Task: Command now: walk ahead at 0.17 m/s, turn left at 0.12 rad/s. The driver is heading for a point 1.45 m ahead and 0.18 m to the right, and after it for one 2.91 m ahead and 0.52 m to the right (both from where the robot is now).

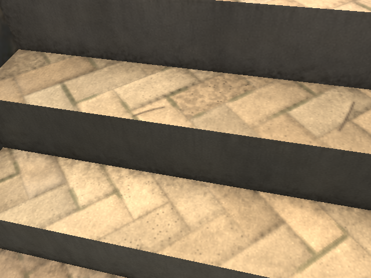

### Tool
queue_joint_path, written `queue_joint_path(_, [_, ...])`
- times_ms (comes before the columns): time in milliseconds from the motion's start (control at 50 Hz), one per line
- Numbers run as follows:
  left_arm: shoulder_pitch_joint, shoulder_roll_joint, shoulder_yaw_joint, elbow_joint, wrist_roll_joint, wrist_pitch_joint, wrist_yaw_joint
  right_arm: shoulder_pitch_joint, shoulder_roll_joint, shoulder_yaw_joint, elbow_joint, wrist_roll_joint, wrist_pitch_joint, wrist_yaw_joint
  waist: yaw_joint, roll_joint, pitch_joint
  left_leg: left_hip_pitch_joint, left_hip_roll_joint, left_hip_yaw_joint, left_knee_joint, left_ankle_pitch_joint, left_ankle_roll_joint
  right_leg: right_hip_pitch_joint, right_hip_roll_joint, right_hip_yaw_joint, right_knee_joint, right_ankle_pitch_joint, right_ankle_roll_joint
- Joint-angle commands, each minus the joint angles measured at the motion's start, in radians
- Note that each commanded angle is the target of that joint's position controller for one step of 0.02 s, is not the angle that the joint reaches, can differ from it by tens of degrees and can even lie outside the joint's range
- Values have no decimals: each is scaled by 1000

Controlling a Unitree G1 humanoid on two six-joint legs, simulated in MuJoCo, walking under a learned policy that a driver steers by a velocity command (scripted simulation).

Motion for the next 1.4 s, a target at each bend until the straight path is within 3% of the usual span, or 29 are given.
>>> queue_joint_path(20, [-2, 199, 55, -20, 35, -16, 31, -154, -114, -43, -84, 1, -29, -21, 54, -149, 36, -336, 35, 19, 22, 31, 40, 314, -321, 549, -382, -348, -93])
queue_joint_path(100, [177, 231, 87, 44, 70, -26, 94, -151, -145, -72, -52, -31, -43, -68, 128, -259, 19, -645, -29, 25, 915, -102, 128, 347, -428, 618, -459, -294, -321])
queue_joint_path(160, [331, 66, 28, 138, 130, 7, 52, -188, -57, -61, -54, -7, -33, -51, 136, -144, 37, -882, -121, -4, 1281, 30, 279, 370, -302, 349, -358, -71, -248])
queue_joint_path(220, [415, 27, 13, 223, 105, 18, 39, -225, 21, -3, -100, -22, -15, -34, 107, -165, 32, -1165, -19, 45, 1466, -32, 330, 477, -360, 329, -385, 153, -267])
queue_joint_path(240, [379, 82, 82, 214, 3, -49, 126, -296, 119, 31, -220, -105, -47, -41, 55, -71, 130, -1145, 40, 193, 1473, -111, 198, 523, -322, 275, -427, 110, -198])
queue_joint_path(340, [329, 116, 79, 242, -11, -89, 170, -504, 32, 56, -462, -28, -32, -67, 29, -147, 253, -955, 188, 212, 1131, -257, 193, 206, -307, 139, -748, 177, -143])
queue_joint_path(380, [270, 185, 87, 175, -50, -64, 165, -351, 99, 88, -422, 11, -5, -55, -3, -140, 83, -206, 107, 345, 672, -207, 244, -56, -263, 21, -845, 603, -184])
queue_joint_path(420, [313, 339, 114, 154, -57, -100, 128, 211, -11, 4, -228, 2, 17, -71, -213, -210, -333, 236, -67, 361, 694, -166, 261, 189, -328, -15, -304, 1845, -158])
queue_joint_path(460, [227, 304, 137, 45, -61, -125, 59, 340, -208, -79, -184, -57, 22, -110, -244, 138, -463, 423, 238, -436, 76, -516, 339, -121, -104, 86, 386, 1197, -56])
queue_joint_path(480, [124, 269, 158, 13, 5, -105, 45, 236, -258, -106, -179, -33, 44, -117, -234, 226, -465, 313, 311, -785, -323, -776, 319, -231, 46, 183, 953, 376, -29])
queue_joint_path(500, [103, 93, 138, -65, 56, -83, 67, 58, -249, -103, -188, -19, 29, -105, -127, 174, -381, 191, 350, -799, -371, -778, 237, -395, 52, 346, 1401, 349, 8])
queue_joint_path(560, [128, -42, 80, -145, 86, -23, 120, -63, -11, -45, 28, -16, -28, -76, 112, -34, 51, -174, 248, -252, -144, -468, 138, -621, -8, 229, 1531, 520, -43])
queue_joint_path(620, [154, -95, 33, -128, 51, 0, 140, 35, 97, -12, 132, -32, -81, -41, 137, -41, 143, -195, 211, 40, -160, -57, 123, -722, 7, 253, 1513, 476, -47])
queue_joint_path(800, [-265, -99, -13, -200, 18, 31, 171, 358, 6, -22, 294, -8, -149, -39, -19, -39, 164, 103, 180, 153, -429, 14, 36, -1085, 1, 19, 1533, 342, -73])
queue_joint_path(940, [-424, -162, -60, -199, 16, 66, 136, 636, 19, -35, 382, -9, -124, -144, -109, 57, 26, 661, 234, 158, -603, 556, 204, -1088, -107, -152, 1303, 79, -121])
queue_joint_path(960, [-450, -16, -64, -270, -12, 178, 66, 548, -37, 32, 473, -190, -30, 80, 46, 113, 67, 386, 313, 143, -506, 1001, 307, -1128, -34, 53, 1175, -90, -269])
queue_joint_path(980, [-419, 51, -29, -253, 37, 219, 33, 425, -123, 16, 413, -130, -35, 143, 131, 159, -6, 323, 371, 211, -540, 1669, 449, -906, -4, -126, 1043, -118, -209])
queue_joint_path(1040, [-360, 31, -35, -198, 66, 251, 11, 602, -218, 8, 490, -73, -73, 131, 109, 192, -285, 752, 414, 264, -318, 2518, 541, -747, 110, -203, 713, -187, -131])
queue_joint_path(1100, [-165, 44, -28, -84, 38, 257, 41, 580, -244, 9, 461, -147, -29, 133, 146, 190, -336, 591, 372, 202, -118, 2730, 406, -402, 142, -55, 536, -133, -176])
queue_joint_path(1120, [34, 96, -1, 10, 33, 253, 57, 474, -266, -5, 413, -133, -16, 138, 211, 120, -325, 370, 336, 133, -8, 2614, 349, -180, 135, 89, 388, -145, -191])
queue_joint_path(1140, [176, 178, 44, 145, 41, 183, 126, 276, -220, -55, 208, 56, -109, -20, 150, -14, -362, 278, 184, 359, 200, 1720, 265, 5, 118, 195, 320, -482, -190])
queue_joint_path(1160, [107, 184, 68, 193, 38, 165, 167, 116, -161, -31, 132, 24, -136, -53, 150, -305, -257, -95, 4, 288, 595, 677, 224, 15, 3, 563, 92, -496, -298])
queue_joint_path(1180, [8, 125, 54, 190, 53, 141, 184, 10, -14, 7, 55, -52, -129, -44, 94, -202, -90, -297, -62, 100, 1106, 353, 185, -90, -63, 737, -87, -373, -364])
queue_joint_path(1200, [336, -36, -15, 247, 175, 150, 97, 62, 35, 49, 178, -83, -3, 40, 270, -146, 134, -798, -203, -283, 1499, 423, 359, 14, -80, 800, -108, -194, -298])
queue_joint_path(1240, [266, 52, 27, 280, 80, 41, 40, 83, -26, 22, 78, -87, -5, 57, 67, -63, 102, -1106, -221, -270, 1569, 87, 313, 274, -132, 673, -37, 411, -292])
queue_joint_path(1300, [-65, 24, 21, 226, 78, -23, 7, -41, -59, 39, -19, -71, -17, 15, -163, 18, 71, -813, 17, 82, 1353, 44, 312, -205, -71, 303, -238, 204, -176])
queue_joint_path(1340, [64, 91, 41, 258, 76, -39, 36, -240, -46, 64, -88, -43, -7, -5, -75, -142, 89, -788, 24, 55, 1649, -220, 278, -380, -71, 459, -300, 83, -189])
queue_joint_path(1380, [403, 90, 36, 352, 87, -36, 49, -519, -73, 79, -206, -70, -20, -24, 38, 118, 23, -974, 63, 109, 1252, -101, 280, -75, -45, 501, -186, 311, -119])
queue_joint_path(1400, [517, 110, 48, 368, 81, -43, 65, -652, -61, 91, -266, -78, -20, -28, 92, 25, -64, -967, 49, 161, 1080, -194, 262, 35, -35, 485, -182, 509, -137])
